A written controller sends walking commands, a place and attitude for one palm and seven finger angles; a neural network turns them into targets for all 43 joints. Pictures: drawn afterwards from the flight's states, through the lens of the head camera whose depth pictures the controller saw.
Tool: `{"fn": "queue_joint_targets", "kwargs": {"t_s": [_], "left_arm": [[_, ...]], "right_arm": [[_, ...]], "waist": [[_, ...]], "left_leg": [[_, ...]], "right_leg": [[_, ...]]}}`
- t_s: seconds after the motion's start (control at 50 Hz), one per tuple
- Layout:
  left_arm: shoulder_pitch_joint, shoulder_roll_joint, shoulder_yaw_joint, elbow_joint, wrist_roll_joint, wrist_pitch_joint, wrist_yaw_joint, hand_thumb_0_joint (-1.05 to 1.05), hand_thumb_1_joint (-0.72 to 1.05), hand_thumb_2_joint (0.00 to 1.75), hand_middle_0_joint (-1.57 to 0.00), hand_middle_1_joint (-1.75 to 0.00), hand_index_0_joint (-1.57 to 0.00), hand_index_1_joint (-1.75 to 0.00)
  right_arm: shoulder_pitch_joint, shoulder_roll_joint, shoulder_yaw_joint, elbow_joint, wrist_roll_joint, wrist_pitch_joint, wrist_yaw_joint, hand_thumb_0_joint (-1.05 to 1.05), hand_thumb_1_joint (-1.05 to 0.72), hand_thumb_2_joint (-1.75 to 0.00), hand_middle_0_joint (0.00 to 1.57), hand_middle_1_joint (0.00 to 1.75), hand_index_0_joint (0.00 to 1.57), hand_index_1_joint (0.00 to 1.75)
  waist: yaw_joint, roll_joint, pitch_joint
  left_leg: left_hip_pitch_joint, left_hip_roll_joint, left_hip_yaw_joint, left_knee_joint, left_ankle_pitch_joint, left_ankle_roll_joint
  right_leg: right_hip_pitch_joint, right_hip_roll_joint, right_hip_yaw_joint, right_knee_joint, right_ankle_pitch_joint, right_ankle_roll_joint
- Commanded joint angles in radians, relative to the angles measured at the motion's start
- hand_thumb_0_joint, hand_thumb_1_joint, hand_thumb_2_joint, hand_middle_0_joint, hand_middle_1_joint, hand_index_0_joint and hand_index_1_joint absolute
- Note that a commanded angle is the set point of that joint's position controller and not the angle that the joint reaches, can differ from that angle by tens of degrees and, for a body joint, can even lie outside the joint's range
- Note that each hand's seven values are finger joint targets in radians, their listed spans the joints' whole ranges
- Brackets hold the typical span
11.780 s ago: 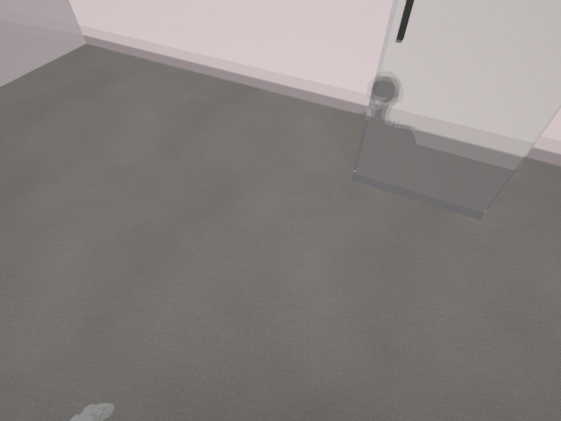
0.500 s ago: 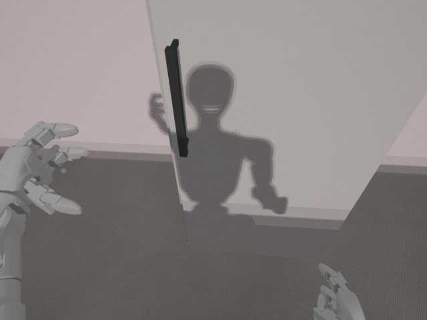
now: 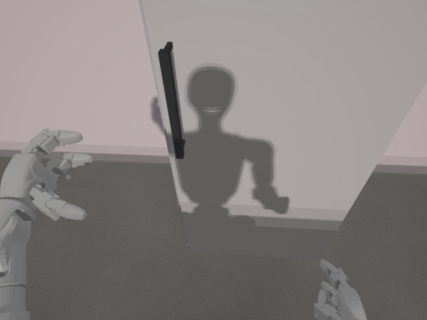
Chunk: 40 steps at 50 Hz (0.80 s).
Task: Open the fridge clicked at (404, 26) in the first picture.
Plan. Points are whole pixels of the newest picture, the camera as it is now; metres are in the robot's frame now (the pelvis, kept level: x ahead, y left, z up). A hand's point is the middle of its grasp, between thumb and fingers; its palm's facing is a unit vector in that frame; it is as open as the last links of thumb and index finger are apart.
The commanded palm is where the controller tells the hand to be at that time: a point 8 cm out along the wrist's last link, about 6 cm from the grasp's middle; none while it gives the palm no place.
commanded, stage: move the hooked fingers beside the handle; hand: left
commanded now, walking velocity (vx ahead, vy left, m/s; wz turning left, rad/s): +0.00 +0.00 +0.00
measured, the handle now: (175, 107) +0.53 +0.16 +0.14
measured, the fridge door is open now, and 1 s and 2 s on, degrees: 0 0 0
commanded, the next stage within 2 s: none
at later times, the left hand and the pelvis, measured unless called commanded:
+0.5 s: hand (99, 153) +0.34 +0.26 +0.16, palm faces +0.08 -1.00 +0.00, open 14.0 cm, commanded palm +0.31 +0.30 +0.16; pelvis +0.00 +0.00 +0.00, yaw -1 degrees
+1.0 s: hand (117, 137) +0.39 +0.24 +0.16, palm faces +0.05 -1.00 +0.01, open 14.0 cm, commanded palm +0.37 +0.29 +0.16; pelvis +0.00 +0.01 +0.00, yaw -1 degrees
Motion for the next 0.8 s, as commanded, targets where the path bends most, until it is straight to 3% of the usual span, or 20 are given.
{"fn": "queue_joint_targets", "kwargs": {"t_s": [0.0, 0.06, 0.1, 0.18, 0.2, 0.22, 0.26, 0.3, 0.36, 0.38, 0.4, 0.46, 0.48, 0.52, 0.6, 0.66, 0.7, 0.72, 0.78], "left_arm": [[-0.315, 0.278, 0.078, -0.192, -0.020, -0.062, 0.003, 0.00, -0.50, 0.30, -0.30, -1.20, -0.30, -1.20], [-0.408, 0.223, 0.013, -0.209, -0.010, -0.071, 0.015, 0.00, -0.50, 0.30, -0.30, -1.20, -0.30, -1.20], [-0.426, 0.245, 0.022, -0.169, -0.003, -0.079, 0.026, 0.00, -0.50, 0.30, -0.30, -1.20, -0.30, -1.20], [-0.509, 0.255, 0.007, -0.104, 0.021, -0.079, 0.043, 0.00, -0.50, 0.30, -0.30, -1.20, -0.30, -1.20], [-0.504, 0.275, 0.023, -0.079, 0.022, -0.080, 0.048, 0.00, -0.50, 0.30, -0.30, -1.20, -0.30, -1.20], [-0.520, 0.276, 0.020, -0.061, 0.026, -0.081, 0.050, 0.00, -0.50, 0.30, -0.30, -1.20, -0.30, -1.20], [-0.567, 0.249, -0.009, -0.059, 0.032, -0.092, 0.053, 0.00, -0.50, 0.30, -0.30, -1.20, -0.30, -1.20], [-0.538, 0.276, 0.021, -0.025, 0.031, -0.100, 0.062, 0.00, -0.50, 0.30, -0.30, -1.20, -0.30, -1.20], [-0.536, 0.280, 0.031, 0.002, 0.036, -0.108, 0.061, 0.00, -0.50, 0.30, -0.30, -1.20, -0.30, -1.20], [-0.549, 0.263, 0.013, 0.010, 0.040, -0.107, 0.060, 0.00, -0.50, 0.30, -0.30, -1.20, -0.30, -1.20], [-0.542, 0.268, 0.020, 0.030, 0.039, -0.107, 0.063, 0.00, -0.50, 0.30, -0.30, -1.20, -0.30, -1.20], [-0.583, 0.252, 0.000, 0.021, 0.042, -0.109, 0.066, 0.00, -0.50, 0.30, -0.30, -1.20, -0.30, -1.20], [-0.596, 0.254, 0.000, 0.011, 0.046, -0.113, 0.070, 0.00, -0.50, 0.30, -0.30, -1.20, -0.30, -1.20], [-0.606, 0.280, 0.022, 0.004, 0.046, -0.121, 0.080, 0.00, -0.50, 0.30, -0.30, -1.20, -0.30, -1.20], [-0.624, 0.237, -0.015, 0.007, 0.050, -0.134, 0.091, 0.00, -0.50, 0.30, -0.30, -1.20, -0.30, -1.20], [-0.649, 0.245, -0.013, 0.055, 0.058, -0.126, 0.098, 0.00, -0.50, 0.30, -0.30, -1.20, -0.30, -1.20], [-0.663, 0.264, -0.006, 0.099, 0.063, -0.124, 0.102, 0.00, -0.50, 0.30, -0.30, -1.20, -0.30, -1.20], [-0.704, 0.267, -0.015, 0.109, 0.069, -0.124, 0.104, 0.00, -0.50, 0.30, -0.30, -1.20, -0.30, -1.20], [-0.774, 0.273, -0.022, 0.127, 0.081, -0.142, 0.107, 0.00, -0.50, 0.30, -0.30, -1.20, -0.30, -1.20]], "right_arm": [[-0.126, -0.116, -0.046, -0.161, 0.002, -0.053, -0.014, 0.00, -0.90, -0.90, 0.20, 0.30, 0.20, 0.30], [-0.130, -0.107, -0.043, -0.161, 0.004, -0.060, -0.022, 0.00, -0.90, -0.90, 0.20, 0.30, 0.20, 0.30], [-0.115, -0.115, -0.046, -0.147, 0.001, -0.058, -0.027, 0.00, -0.90, -0.90, 0.20, 0.30, 0.20, 0.30], [-0.118, -0.116, -0.045, -0.142, 0.003, -0.053, -0.035, 0.00, -0.90, -0.90, 0.20, 0.30, 0.20, 0.30], [-0.112, -0.118, -0.047, -0.139, 0.002, -0.050, -0.033, 0.00, -0.90, -0.90, 0.20, 0.30, 0.20, 0.30], [-0.115, -0.119, -0.045, -0.140, 0.003, -0.048, -0.033, 0.00, -0.90, -0.90, 0.20, 0.30, 0.20, 0.30], [-0.113, -0.114, -0.045, -0.144, 0.003, -0.049, -0.032, 0.00, -0.90, -0.90, 0.20, 0.30, 0.20, 0.30], [-0.099, -0.119, -0.047, -0.144, -0.001, -0.046, -0.027, 0.00, -0.90, -0.90, 0.20, 0.30, 0.20, 0.30], [-0.093, -0.121, -0.051, -0.149, 0.000, -0.041, -0.020, 0.00, -0.90, -0.90, 0.20, 0.30, 0.20, 0.30], [-0.089, -0.120, -0.050, -0.150, 0.001, -0.039, -0.019, 0.00, -0.90, -0.90, 0.20, 0.30, 0.20, 0.30], [-0.082, -0.123, -0.053, -0.147, -0.001, -0.036, -0.016, 0.00, -0.90, -0.90, 0.20, 0.30, 0.20, 0.30], [-0.073, -0.126, -0.057, -0.149, 0.001, -0.031, -0.014, 0.00, -0.90, -0.90, 0.20, 0.30, 0.20, 0.30], [-0.067, -0.126, -0.061, -0.147, 0.002, -0.030, -0.014, 0.00, -0.90, -0.90, 0.20, 0.30, 0.20, 0.30], [-0.060, -0.129, -0.062, -0.147, -0.002, -0.028, -0.012, 0.00, -0.90, -0.90, 0.20, 0.30, 0.20, 0.30], [-0.050, -0.126, -0.064, -0.139, -0.003, -0.023, -0.010, 0.00, -0.90, -0.90, 0.20, 0.30, 0.20, 0.30], [-0.040, -0.130, -0.065, -0.129, -0.001, -0.015, -0.012, 0.00, -0.90, -0.90, 0.20, 0.30, 0.20, 0.30], [-0.030, -0.136, -0.068, -0.120, -0.003, -0.007, -0.015, 0.00, -0.90, -0.90, 0.20, 0.30, 0.20, 0.30], [-0.027, -0.137, -0.067, -0.117, 0.000, -0.004, -0.016, 0.00, -0.90, -0.90, 0.20, 0.30, 0.20, 0.30], [-0.010, -0.134, -0.067, -0.113, -0.005, 0.001, -0.018, 0.00, -0.90, -0.90, 0.20, 0.30, 0.20, 0.30]], "waist": [[-0.012, -0.004, -0.158], [-0.029, 0.049, -0.158], [-0.030, -0.015, -0.156], [-0.036, 0.036, -0.161], [-0.030, -0.001, -0.167], [-0.032, 0.009, -0.168], [-0.037, 0.036, -0.193], [-0.023, -0.010, -0.221], [-0.018, 0.002, -0.235], [-0.022, 0.023, -0.226], [-0.022, -0.019, -0.223], [-0.032, -0.002, -0.225], [-0.035, 0.018, -0.239], [-0.030, -0.005, -0.258], [-0.037, 0.003, -0.258], [-0.045, 0.012, -0.230], [-0.048, -0.035, -0.223], [-0.061, -0.027, -0.225], [-0.063, 0.031, -0.261]], "left_leg": [[0.011, -0.028, -0.010, -0.064, 0.176, 0.030], [0.033, -0.030, -0.020, -0.069, 0.158, 0.027], [0.021, -0.026, -0.023, -0.068, 0.146, 0.029], [0.014, -0.030, -0.026, -0.077, 0.113, 0.028], [0.005, -0.027, -0.025, -0.074, 0.116, 0.029], [-0.003, -0.027, -0.022, -0.075, 0.116, 0.029], [0.013, -0.030, -0.023, -0.073, 0.132, 0.028], [0.005, -0.026, -0.021, -0.069, 0.159, 0.028], [-0.005, -0.027, -0.013, -0.069, 0.181, 0.028], [-0.006, -0.028, -0.013, -0.069, 0.191, 0.026], [-0.010, -0.022, -0.014, -0.066, 0.202, 0.027], [-0.006, -0.023, -0.013, -0.069, 0.195, 0.028], [0.005, -0.023, -0.008, -0.065, 0.205, 0.027], [0.001, -0.020, -0.012, -0.064, 0.220, 0.028], [0.014, -0.018, -0.007, -0.061, 0.235, 0.027], [-0.004, -0.018, -0.008, -0.070, 0.200, 0.025], [-0.018, -0.014, -0.006, -0.065, 0.191, 0.031], [-0.021, -0.015, -0.006, -0.068, 0.181, 0.031], [-0.002, -0.018, -0.013, -0.060, 0.208, 0.026]], "right_leg": [[0.052, 0.015, 0.030, -0.058, 0.202, -0.005], [0.024, 0.016, 0.029, -0.059, 0.178, -0.009], [0.026, 0.017, 0.027, -0.063, 0.160, -0.007], [0.011, 0.009, 0.032, -0.067, 0.117, -0.010], [0.022, 0.010, 0.035, -0.070, 0.115, -0.009], [0.025, 0.006, 0.037, -0.068, 0.120, -0.009], [0.024, 0.006, 0.036, -0.058, 0.142, -0.012], [0.051, 0.009, 0.034, -0.051, 0.170, -0.013], [0.061, 0.006, 0.036, -0.039, 0.208, -0.014], [0.053, 0.006, 0.034, -0.034, 0.220, -0.016], [0.055, 0.008, 0.033, -0.034, 0.229, -0.016], [0.038, 0.009, 0.035, -0.034, 0.225, -0.015], [0.038, 0.009, 0.037, -0.032, 0.233, -0.015], [0.053, 0.009, 0.037, -0.027, 0.249, -0.016], [0.043, 0.012, 0.038, -0.027, 0.259, -0.017], [0.021, 0.010, 0.037, -0.032, 0.226, -0.017], [0.021, 0.011, 0.041, -0.037, 0.220, -0.015], [0.011, 0.009, 0.041, -0.037, 0.214, -0.013], [0.012, 0.009, 0.042, -0.029, 0.230, -0.021]]}}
